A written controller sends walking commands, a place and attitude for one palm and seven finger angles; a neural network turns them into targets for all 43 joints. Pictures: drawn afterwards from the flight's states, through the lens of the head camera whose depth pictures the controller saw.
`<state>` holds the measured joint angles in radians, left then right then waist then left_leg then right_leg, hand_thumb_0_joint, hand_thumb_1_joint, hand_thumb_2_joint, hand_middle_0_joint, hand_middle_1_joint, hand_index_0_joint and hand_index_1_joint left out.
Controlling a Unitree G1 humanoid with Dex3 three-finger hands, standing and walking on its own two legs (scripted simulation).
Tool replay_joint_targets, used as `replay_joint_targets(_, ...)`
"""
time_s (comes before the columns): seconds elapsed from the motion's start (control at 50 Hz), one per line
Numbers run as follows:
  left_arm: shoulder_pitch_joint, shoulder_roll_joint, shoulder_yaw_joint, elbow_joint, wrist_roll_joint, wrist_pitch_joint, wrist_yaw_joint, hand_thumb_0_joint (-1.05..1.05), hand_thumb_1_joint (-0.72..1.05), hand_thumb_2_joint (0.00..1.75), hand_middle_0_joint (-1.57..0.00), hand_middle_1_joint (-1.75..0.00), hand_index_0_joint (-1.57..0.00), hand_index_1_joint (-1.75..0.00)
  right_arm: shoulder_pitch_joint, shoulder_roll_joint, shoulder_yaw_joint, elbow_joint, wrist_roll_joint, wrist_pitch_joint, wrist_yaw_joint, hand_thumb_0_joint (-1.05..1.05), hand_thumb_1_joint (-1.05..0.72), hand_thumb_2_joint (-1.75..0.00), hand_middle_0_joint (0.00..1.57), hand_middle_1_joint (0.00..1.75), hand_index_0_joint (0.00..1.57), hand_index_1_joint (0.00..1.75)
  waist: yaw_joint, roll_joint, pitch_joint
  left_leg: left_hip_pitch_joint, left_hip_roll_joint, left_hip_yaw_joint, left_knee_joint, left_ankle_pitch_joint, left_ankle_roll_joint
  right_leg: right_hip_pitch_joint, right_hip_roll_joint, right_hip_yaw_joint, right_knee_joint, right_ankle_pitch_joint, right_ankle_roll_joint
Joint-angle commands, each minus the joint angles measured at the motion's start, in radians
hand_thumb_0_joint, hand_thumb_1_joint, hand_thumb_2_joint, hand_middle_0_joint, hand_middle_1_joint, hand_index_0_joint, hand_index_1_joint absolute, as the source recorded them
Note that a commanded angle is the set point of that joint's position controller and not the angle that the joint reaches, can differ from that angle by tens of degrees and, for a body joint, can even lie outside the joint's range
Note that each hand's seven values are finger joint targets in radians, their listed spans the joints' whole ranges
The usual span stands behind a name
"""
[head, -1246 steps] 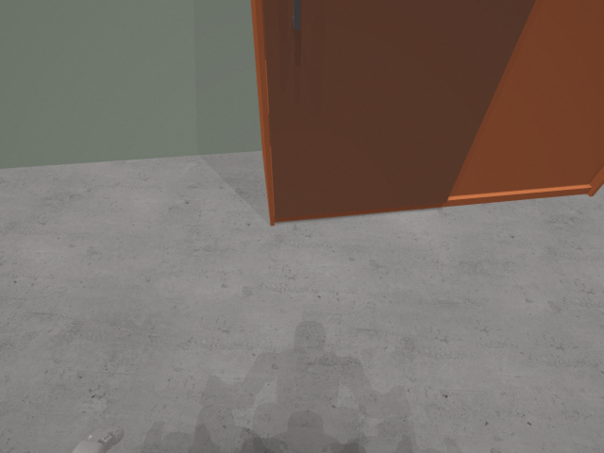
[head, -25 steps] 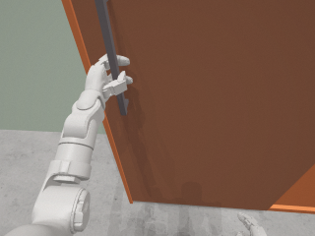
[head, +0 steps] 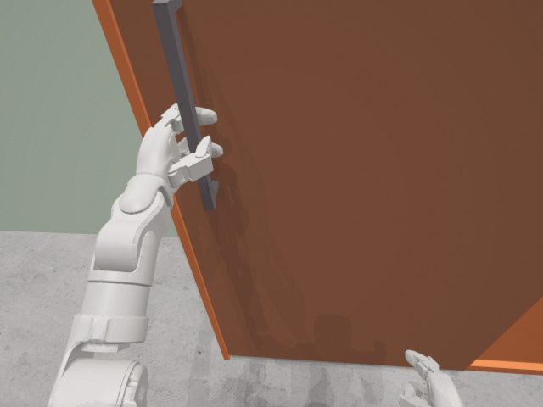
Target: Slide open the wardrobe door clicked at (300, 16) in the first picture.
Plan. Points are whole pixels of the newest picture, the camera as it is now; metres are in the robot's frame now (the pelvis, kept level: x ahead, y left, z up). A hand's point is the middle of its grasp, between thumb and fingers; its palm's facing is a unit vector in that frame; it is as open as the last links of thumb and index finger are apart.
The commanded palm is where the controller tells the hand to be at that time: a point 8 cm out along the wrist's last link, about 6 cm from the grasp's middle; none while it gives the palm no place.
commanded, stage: tug the door sideways, standing still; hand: left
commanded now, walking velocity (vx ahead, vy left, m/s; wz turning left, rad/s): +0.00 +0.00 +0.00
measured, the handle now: (195, 121) +0.44 +0.13 +0.24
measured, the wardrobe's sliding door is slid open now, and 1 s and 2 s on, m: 0.00 0.01 0.13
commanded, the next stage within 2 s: step sideways, sliding the door along in 0.64 s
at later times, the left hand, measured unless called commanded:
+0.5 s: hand (209, 159) +0.38 +0.10 +0.21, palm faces +0.05 -1.00 -0.05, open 5.6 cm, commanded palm +0.35 +0.10 +0.22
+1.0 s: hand (214, 161) +0.39 +0.10 +0.20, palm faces +0.07 -0.99 -0.09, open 5.7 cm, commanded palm +0.36 +0.12 +0.22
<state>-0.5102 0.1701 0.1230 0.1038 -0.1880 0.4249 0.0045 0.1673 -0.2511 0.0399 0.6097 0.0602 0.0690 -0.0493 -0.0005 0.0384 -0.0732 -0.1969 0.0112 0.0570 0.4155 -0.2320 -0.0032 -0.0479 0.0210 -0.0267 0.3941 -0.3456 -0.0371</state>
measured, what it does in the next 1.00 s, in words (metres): lifts its right foot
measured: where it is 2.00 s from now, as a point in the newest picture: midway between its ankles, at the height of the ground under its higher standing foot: outside the picture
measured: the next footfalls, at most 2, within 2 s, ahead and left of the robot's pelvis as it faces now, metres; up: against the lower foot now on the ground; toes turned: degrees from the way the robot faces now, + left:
right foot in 1.16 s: +0.02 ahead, -0.20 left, +0.00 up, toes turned -6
left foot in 1.34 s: +0.03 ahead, +0.05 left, +0.00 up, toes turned +9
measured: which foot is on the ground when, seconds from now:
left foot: down 0.00-1.00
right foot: down 0.00-0.86, up 0.88-1.00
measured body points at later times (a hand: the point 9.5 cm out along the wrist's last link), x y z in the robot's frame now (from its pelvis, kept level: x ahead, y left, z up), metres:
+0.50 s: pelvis -0.02 +0.00 +0.00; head -0.02 -0.03 +0.45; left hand +0.37 +0.16 +0.22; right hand +0.16 -0.22 -0.11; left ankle -0.01 +0.13 -0.74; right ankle -0.10 -0.09 -0.74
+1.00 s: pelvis -0.05 -0.01 -0.01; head -0.01 -0.03 +0.44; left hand +0.38 +0.15 +0.21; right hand +0.10 -0.23 -0.13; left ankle -0.01 +0.12 -0.74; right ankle -0.09 -0.11 -0.70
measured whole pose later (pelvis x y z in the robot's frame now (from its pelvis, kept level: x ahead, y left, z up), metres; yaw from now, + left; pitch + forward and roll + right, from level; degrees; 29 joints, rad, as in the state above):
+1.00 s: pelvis -0.05 -0.01 -0.01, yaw -2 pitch +0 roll +0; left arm -0.73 0.24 0.06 0.42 -0.15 0.01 0.12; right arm 0.17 -0.20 0.02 0.67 0.04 0.01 -0.09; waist 0.02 0.06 0.08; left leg -0.33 0.07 0.07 0.57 -0.25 0.00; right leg -0.39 0.04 0.00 0.94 -0.50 -0.01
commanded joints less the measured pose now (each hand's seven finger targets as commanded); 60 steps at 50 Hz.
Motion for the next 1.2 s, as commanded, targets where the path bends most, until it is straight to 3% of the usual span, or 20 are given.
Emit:
replay_joint_targets(0.0, -0.508, 0.115, 0.008, -0.187, -0.011, -0.04, -0.025, 0.0, 0.9, 0.9, -0.45, -1.4, -0.45, -1.4, -0.13, -0.101, -0.036, -0.133, -0.005, -0.034, -0.017, 0.0, -0.9, -0.9, 0.2, 0.3, 0.2, 0.3, -0.003, -0.093, -0.26, 0.245, -0.021, -0.028, 0.056, 0.516, 0.059, -0.03, -0.015, 0.0, 0.009, 0.784, 0.037)
replay_joint_targets(0.12, -0.534, 0.034, -0.057, -0.165, -0.005, -0.037, -0.012, 0.0, 0.9, 0.9, -0.45, -1.4, -0.45, -1.4, -0.126, -0.091, -0.037, -0.126, -0.008, -0.039, -0.015, 0.0, -0.9, -0.9, 0.2, 0.3, 0.2, 0.3, -0.009, -0.037, -0.282, 0.284, -0.02, -0.041, 0.077, 0.557, 0.058, -0.065, -0.015, -0.005, 0.018, 0.754, 0.03)
replay_joint_targets(0.2, -0.564, -0.015, -0.108, -0.141, 0.004, -0.054, -0.008, 0.0, 0.9, 0.9, -0.45, -1.4, -0.45, -1.4, -0.124, -0.087, -0.039, -0.124, -0.01, -0.039, -0.012, 0.0, -0.9, -0.9, 0.2, 0.3, 0.2, 0.3, -0.022, -0.093, -0.278, 0.281, -0.018, -0.052, 0.076, 0.53, 0.062, -0.075, -0.012, -0.009, 0.018, 0.727, 0.031)
replay_joint_targets(0.44, -0.734, -0.145, -0.249, -0.076, 0.01, -0.119, -0.01, 0.0, 0.9, 0.9, -0.45, -1.4, -0.45, -1.4, -0.11, -0.074, -0.041, -0.099, -0.012, -0.066, 0.003, 0.0, -0.9, -0.9, 0.2, 0.3, 0.2, 0.3, -0.05, -0.042, -0.302, 0.32, -0.016, -0.083, 0.085, 0.461, 0.054, -0.147, -0.004, -0.015, 0.021, 0.599, 0.017)
replay_joint_targets(0.5, -0.75, -0.184, -0.28, -0.026, 0.005, -0.134, -0.005, 0.0, 0.9, 0.9, -0.45, -1.4, -0.45, -1.4, -0.104, -0.071, -0.043, -0.088, -0.011, -0.078, 0.005, 0.0, -0.9, -0.9, 0.2, 0.3, 0.2, 0.3, -0.058, -0.068, -0.287, 0.314, -0.013, -0.091, 0.088, 0.444, 0.056, -0.166, -0.001, -0.017, 0.018, 0.578, 0.018)
replay_joint_targets(0.72, -0.893, -0.184, -0.277, 0.092, 0.003, -0.187, 0.019, 0.0, 0.9, 0.9, -0.45, -1.4, -0.45, -1.4, -0.068, -0.077, -0.044, -0.043, -0.006, -0.118, 0.008, 0.0, -0.9, -0.9, 0.2, 0.3, 0.2, 0.3, -0.071, -0.053, -0.275, 0.305, -0.011, -0.107, 0.065, 0.328, 0.043, -0.224, 0.005, -0.02, 0.002, 0.432, 0.012)
replay_joint_targets(0.74, -0.852, 0.26, -0.002, 0.07, 0.071, -0.335, 0.066, 0.0, 0.9, 0.9, -0.45, -1.4, -0.45, -1.4, -0.047, -0.129, -0.058, -0.055, -0.013, -0.109, -0.012, 0.0, -0.9, -0.9, 0.2, 0.3, 0.2, 0.3, -0.022, -0.058, -0.208, 0.231, 0.079, -0.09, 0.11, 0.265, 0.083, -0.302, -0.045, 0.04, -0.016, 0.304, 0.08)
replay_joint_targets(0.76, -0.794, 0.22, -0.029, 0.128, 0.086, -0.401, 0.076, 0.0, 0.9, 0.9, -0.45, -1.4, -0.45, -1.4, -0.048, -0.112, -0.055, -0.031, -0.026, -0.101, -0.019, 0.0, -0.9, -0.9, 0.2, 0.3, 0.2, 0.3, -0.018, -0.076, -0.173, 0.189, 0.074, -0.093, 0.098, 0.172, 0.08, -0.279, -0.054, 0.04, -0.018, 0.256, 0.074)
replay_joint_targets(0.8, -0.755, 0.016, -0.171, 0.129, 0.071, -0.452, 0.059, 0.0, 0.9, 0.9, -0.45, -1.4, -0.45, -1.4, -0.051, -0.084, -0.055, -0.053, -0.027, -0.103, -0.027, 0.0, -0.9, -0.9, 0.2, 0.3, 0.2, 0.3, -0.044, -0.066, -0.2, 0.213, 0.126, -0.138, 0.08, 0.046, 0.09, -0.31, -0.044, 0.012, 0.08, 0.171, 0.066)
replay_joint_targets(0.82, -0.768, 0.006, -0.19, 0.094, 0.062, -0.475, 0.052, 0.0, 0.9, 0.9, -0.45, -1.4, -0.45, -1.4, -0.059, -0.084, -0.061, -0.069, -0.027, -0.107, -0.038, 0.0, -0.9, -0.9, 0.2, 0.3, 0.2, 0.3, -0.056, 0.013, -0.229, 0.247, 0.194, -0.23, 0.037, -0.044, 0.124, -0.352, -0.016, 0.007, 0.184, 0.085, 0.062)
replay_joint_targets(0.86, -0.793, 0.045, -0.174, 0.057, 0.049, -0.5, 0.059, 0.0, 0.9, 0.9, -0.45, -1.4, -0.45, -1.4, -0.075, -0.096, -0.069, -0.086, -0.027, -0.105, -0.051, 0.0, -0.9, -0.9, 0.2, 0.3, 0.2, 0.3, -0.054, 0.15, -0.233, 0.271, 0.364, -0.51, -0.085, -0.187, 0.231, -0.465, 0.022, 0.038, 0.488, -0.156, 0.038)
replay_joint_targets(0.88, -0.811, 0.068, -0.159, 0.033, 0.054, -0.504, 0.068, 0.0, 0.9, 0.9, -0.45, -1.4, -0.45, -1.4, -0.079, -0.086, -0.065, -0.081, -0.029, -0.102, -0.049, 0.0, -0.9, -0.9, 0.2, 0.3, 0.2, 0.3, -0.052, 0.144, -0.226, 0.288, 0.413, -0.563, -0.103, -0.143, 0.257, -0.533, 0.0, 0.073, 0.609, -0.203, 0.024)
replay_joint_targets(0.92, -0.821, 0.091, -0.14, 0.006, 0.055, -0.514, 0.073, 0.0, 0.9, 0.9, -0.45, -1.4, -0.45, -1.4, -0.094, -0.087, -0.071, -0.075, -0.025, -0.095, -0.045, 0.0, -0.9, -0.9, 0.2, 0.3, 0.2, 0.3, -0.04, 0.069, -0.207, 0.268, 0.441, -0.503, -0.069, -0.038, 0.268, -0.556, -0.054, 0.121, 0.649, -0.182, 0.02)
replay_joint_targets(0.96, -0.822, 0.083, -0.15, -0.031, 0.053, -0.528, 0.071, 0.0, 0.9, 0.9, -0.45, -1.4, -0.45, -1.4, -0.091, -0.095, -0.076, -0.082, -0.023, -0.091, -0.045, 0.0, -0.9, -0.9, 0.2, 0.3, 0.2, 0.3, -0.038, 0.034, -0.222, 0.248, 0.411, -0.39, -0.027, 0.042, 0.239, -0.49, -0.067, 0.092, 0.552, -0.161, 0.022)
replay_joint_targets(1.04, -0.832, 0.005, -0.214, -0.035, 0.069, -0.548, 0.061, 0.0, 0.9, 0.9, -0.45, -1.4, -0.45, -1.4, -0.106, -0.091, -0.075, -0.082, -0.008, -0.104, -0.041, 0.0, -0.9, -0.9, 0.2, 0.3, 0.2, 0.3, -0.039, 0.186, -0.183, 0.074, 0.34, -0.172, -0.026, -0.078, 0.174, -0.274, -0.055, -0.035, 0.358, -0.058, 0.031)
replay_joint_targets(1.1, -0.841, -0.04, -0.264, -0.074, 0.076, -0.559, 0.057, 0.0, 0.9, 0.9, -0.45, -1.4, -0.45, -1.4, -0.127, -0.077, -0.067, -0.092, 0.006, -0.123, -0.042, 0.0, -0.9, -0.9, 0.2, 0.3, 0.2, 0.3, -0.028, 0.21, -0.192, -0.041, 0.278, -0.077, 0.086, -0.121, 0.126, -0.1, -0.035, -0.088, 0.223, 0.013, 0.032)
replay_joint_targets(1.12, -0.835, -0.046, -0.274, -0.096, 0.079, -0.559, 0.06, 0.0, 0.9, 0.9, -0.45, -1.4, -0.45, -1.4, -0.133, -0.065, -0.062, -0.093, 0.012, -0.128, -0.042, 0.0, -0.9, -0.9, 0.2, 0.3, 0.2, 0.3, -0.019, 0.136, -0.212, -0.103, 0.232, -0.027, 0.196, -0.133, 0.1, -0.022, -0.06, -0.062, 0.166, 0.034, 0.021)
replay_joint_targets(1.14, -0.837, -0.047, -0.283, -0.129, 0.087, -0.556, 0.065, 0.0, 0.9, 0.9, -0.45, -1.4, -0.45, -1.4, -0.139, -0.042, -0.056, -0.094, 0.02, -0.133, -0.042, 0.0, -0.9, -0.9, 0.2, 0.3, 0.2, 0.3, -0.012, -0.038, -0.217, -0.165, 0.145, 0.041, 0.368, -0.176, 0.055, 0.005, -0.155, 0.063, 0.035, 0.043, -0.014)
replay_joint_targets(1.16, -0.818, -0.028, -0.278, -0.144, 0.096, -0.548, 0.077, 0.0, 0.9, 0.9, -0.45, -1.4, -0.45, -1.4, -0.145, -0.03, -0.056, -0.092, 0.015, -0.142, -0.047, 0.0, -0.9, -0.9, 0.2, 0.3, 0.2, 0.3, -0.013, -0.279, -0.191, -0.294, 0.038, 0.038, 0.528, -0.285, 0.014, 0.017, -0.293, 0.303, -0.085, 0.084, -0.086)
replay_joint_targets(1.18, -0.794, 0.025, -0.237, -0.151, 0.104, -0.547, 0.085, 0.0, 0.9, 0.9, -0.45, -1.4, -0.45, -1.4, -0.162, -0.037, -0.064, -0.083, 0.002, -0.149, -0.053, 0.0, -0.9, -0.9, 0.2, 0.3, 0.2, 0.3, 0.022, -0.314, -0.156, -0.375, 0.009, -0.027, 0.667, -0.36, 0.008, 0.047, -0.363, 0.386, -0.079, 0.223, -0.155)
